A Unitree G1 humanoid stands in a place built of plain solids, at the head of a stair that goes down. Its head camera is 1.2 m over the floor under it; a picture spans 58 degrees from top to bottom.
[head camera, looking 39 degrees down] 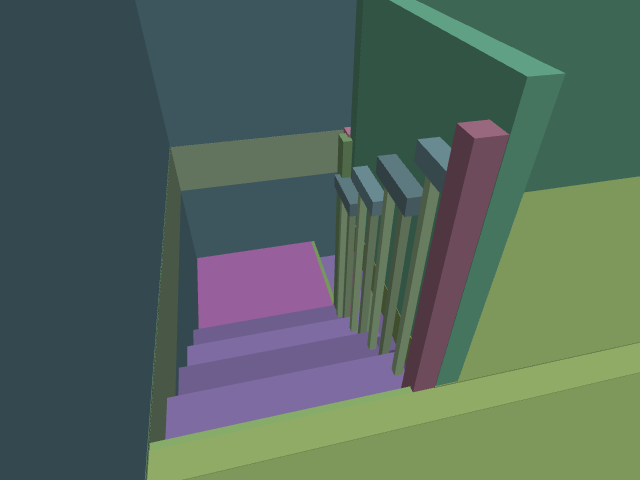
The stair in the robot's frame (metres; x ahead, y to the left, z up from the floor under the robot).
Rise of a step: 0.18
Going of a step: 0.25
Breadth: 0.85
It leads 13 degrees to the left of straight ahead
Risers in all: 5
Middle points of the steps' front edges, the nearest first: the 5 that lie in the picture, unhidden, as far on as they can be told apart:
0.68 0.06 0.00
0.92 0.12 -0.18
1.17 0.18 -0.35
1.41 0.23 -0.53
1.65 0.29 -0.70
